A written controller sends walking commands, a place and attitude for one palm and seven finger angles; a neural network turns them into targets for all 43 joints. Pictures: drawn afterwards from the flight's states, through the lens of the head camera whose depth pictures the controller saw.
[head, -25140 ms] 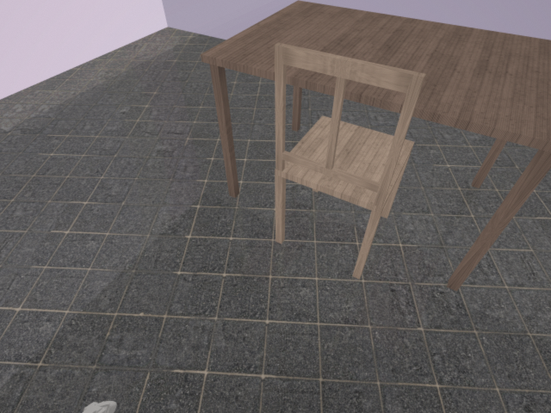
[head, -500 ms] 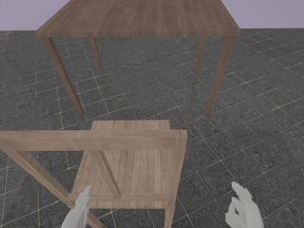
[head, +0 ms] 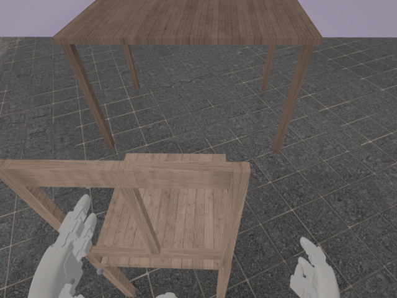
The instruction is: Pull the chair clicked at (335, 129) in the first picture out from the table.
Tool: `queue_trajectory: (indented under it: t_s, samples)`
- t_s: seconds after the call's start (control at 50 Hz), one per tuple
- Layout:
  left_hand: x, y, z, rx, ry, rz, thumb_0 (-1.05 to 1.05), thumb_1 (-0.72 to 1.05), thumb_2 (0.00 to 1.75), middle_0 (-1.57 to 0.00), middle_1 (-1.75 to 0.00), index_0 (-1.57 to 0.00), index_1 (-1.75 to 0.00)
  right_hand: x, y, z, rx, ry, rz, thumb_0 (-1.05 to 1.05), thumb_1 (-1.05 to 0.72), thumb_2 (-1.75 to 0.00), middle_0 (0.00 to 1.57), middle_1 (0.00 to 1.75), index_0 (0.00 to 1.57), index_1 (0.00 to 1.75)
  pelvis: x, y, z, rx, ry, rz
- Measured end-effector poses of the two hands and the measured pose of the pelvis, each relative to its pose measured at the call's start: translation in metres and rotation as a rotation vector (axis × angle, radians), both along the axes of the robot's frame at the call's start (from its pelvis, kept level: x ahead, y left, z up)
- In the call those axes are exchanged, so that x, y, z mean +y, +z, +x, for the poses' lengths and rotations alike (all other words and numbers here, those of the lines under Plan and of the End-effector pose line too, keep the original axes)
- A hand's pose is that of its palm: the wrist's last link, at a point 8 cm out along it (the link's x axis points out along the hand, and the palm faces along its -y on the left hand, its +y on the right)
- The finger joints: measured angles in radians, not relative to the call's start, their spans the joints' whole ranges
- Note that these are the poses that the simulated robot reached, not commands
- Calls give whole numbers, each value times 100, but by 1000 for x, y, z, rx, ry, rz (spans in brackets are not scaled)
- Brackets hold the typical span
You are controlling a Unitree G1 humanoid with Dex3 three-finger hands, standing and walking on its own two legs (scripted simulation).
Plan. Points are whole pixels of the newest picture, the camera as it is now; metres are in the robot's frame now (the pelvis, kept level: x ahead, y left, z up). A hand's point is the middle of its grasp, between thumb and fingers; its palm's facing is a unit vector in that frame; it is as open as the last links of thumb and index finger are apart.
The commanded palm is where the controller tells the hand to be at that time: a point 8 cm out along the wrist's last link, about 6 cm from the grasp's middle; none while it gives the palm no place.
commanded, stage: draw the hand back to the body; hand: left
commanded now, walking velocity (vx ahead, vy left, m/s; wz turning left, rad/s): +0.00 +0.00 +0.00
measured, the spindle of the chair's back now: (144, 224) +0.28 +0.15 -0.02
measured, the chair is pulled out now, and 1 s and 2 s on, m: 0.71 0.71 0.71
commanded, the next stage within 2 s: step back with the hand held close in 1.14 s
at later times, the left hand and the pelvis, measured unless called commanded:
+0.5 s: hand (38, 236) +0.18 +0.24 +0.15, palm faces +0.30 -0.85 -0.43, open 12.7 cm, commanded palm +0.15 +0.29 +0.20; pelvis +0.02 +0.01 +0.06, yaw -1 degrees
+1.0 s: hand (28, 181) +0.23 +0.25 +0.21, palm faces +0.40 -0.82 -0.42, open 7.6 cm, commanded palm +0.18 +0.30 +0.24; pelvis +0.03 +0.00 +0.07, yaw -2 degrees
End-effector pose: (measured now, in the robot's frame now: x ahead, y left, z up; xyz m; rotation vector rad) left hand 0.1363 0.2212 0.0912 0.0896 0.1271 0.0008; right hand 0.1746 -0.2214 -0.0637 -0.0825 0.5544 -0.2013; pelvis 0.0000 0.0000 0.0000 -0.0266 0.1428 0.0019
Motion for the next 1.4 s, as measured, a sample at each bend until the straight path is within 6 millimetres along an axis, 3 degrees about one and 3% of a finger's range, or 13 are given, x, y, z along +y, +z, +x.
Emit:
queue_trajectory:
  t_s: [0.08,0.12,0.3,0.54,0.7,0.76,0.82,0.98,1.14,1.3,1.4]
  samples:
    - [14,25,-3,-77,53,18,-2,-52,22,-1,-1,-1,-1,0,13,4,-33,9,-17,1,-90,-90,20,30,20,30,0,8,3,-25,7,-6]
    - [19,36,-1,-69,91,119,-2,-48,24,-1,-1,-2,-2,1,19,6,-26,21,-39,1,-90,-90,20,30,20,30,0,13,4,-46,1,-7]
    - [41,59,-1,15,269,303,-2,-23,36,-5,-6,-7,-8,10,44,14,-3,43,-73,1,-90,-90,20,30,20,30,6,39,10,-132,-8,-5]
    - [66,88,11,4,347,368,-1,19,56,-11,-15,-20,-21,26,54,25,29,122,-81,1,-90,-90,20,30,20,30,15,58,22,-194,-11,12]
    - [80,153,32,-265,430,435,0,48,70,-15,-21,-20,-24,29,58,38,19,156,-67,1,-90,-90,20,30,20,30,13,64,28,-220,-16,20]
    - [82,168,42,-332,441,443,0,58,75,-16,-23,-19,-26,26,59,41,25,145,-57,1,-90,-90,20,30,20,30,11,65,29,-224,-24,22]
    - [84,169,51,-336,442,439,0,69,80,-18,-25,-20,-27,19,59,39,44,126,-50,1,-90,-90,20,30,20,30,8,67,29,-224,-32,23]
    - [67,141,54,-208,379,394,1,84,88,-20,-29,-21,-30,-7,53,25,116,79,-73,1,-90,-90,20,30,20,30,2,69,32,-216,-41,21]
    - [65,159,48,-267,399,440,1,88,90,-21,-30,-21,-31,-16,49,23,131,60,-78,1,-90,-90,20,30,20,30,-3,69,33,-225,-39,19]
    - [65,147,51,-232,403,403,1,89,90,-21,-30,-21,-31,-12,52,26,111,67,-60,1,-90,-90,20,30,20,30,-5,70,28,-224,-41,18]
    - [67,157,58,-274,348,451,1,89,90,-21,-30,-21,-31,-13,54,21,124,54,-65,1,-90,-90,20,30,20,30,2,69,19,-189,-56,11]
